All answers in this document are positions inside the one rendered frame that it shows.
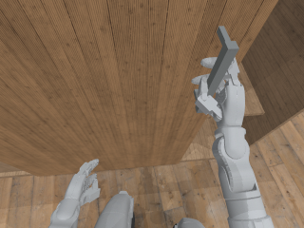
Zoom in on right robot forearm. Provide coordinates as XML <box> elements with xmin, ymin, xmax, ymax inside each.
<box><xmin>212</xmin><ymin>125</ymin><xmax>275</xmax><ymax>228</ymax></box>

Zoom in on left robot shin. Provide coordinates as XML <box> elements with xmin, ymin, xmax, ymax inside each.
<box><xmin>119</xmin><ymin>191</ymin><xmax>132</xmax><ymax>228</ymax></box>

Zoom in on robot left hand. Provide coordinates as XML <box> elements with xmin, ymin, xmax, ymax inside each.
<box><xmin>64</xmin><ymin>159</ymin><xmax>101</xmax><ymax>206</ymax></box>

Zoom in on wardrobe door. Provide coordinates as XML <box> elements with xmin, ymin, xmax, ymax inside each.
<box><xmin>0</xmin><ymin>161</ymin><xmax>23</xmax><ymax>173</ymax></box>
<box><xmin>0</xmin><ymin>0</ymin><xmax>278</xmax><ymax>177</ymax></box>

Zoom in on robot left thigh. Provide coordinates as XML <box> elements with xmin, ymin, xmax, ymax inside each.
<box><xmin>94</xmin><ymin>194</ymin><xmax>134</xmax><ymax>228</ymax></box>

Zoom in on handle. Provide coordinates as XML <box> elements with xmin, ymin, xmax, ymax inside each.
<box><xmin>194</xmin><ymin>26</ymin><xmax>239</xmax><ymax>113</ymax></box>

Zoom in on left robot forearm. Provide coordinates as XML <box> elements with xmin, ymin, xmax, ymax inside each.
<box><xmin>48</xmin><ymin>198</ymin><xmax>81</xmax><ymax>228</ymax></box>

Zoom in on robot right hand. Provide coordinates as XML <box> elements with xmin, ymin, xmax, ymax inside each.
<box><xmin>191</xmin><ymin>57</ymin><xmax>245</xmax><ymax>128</ymax></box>

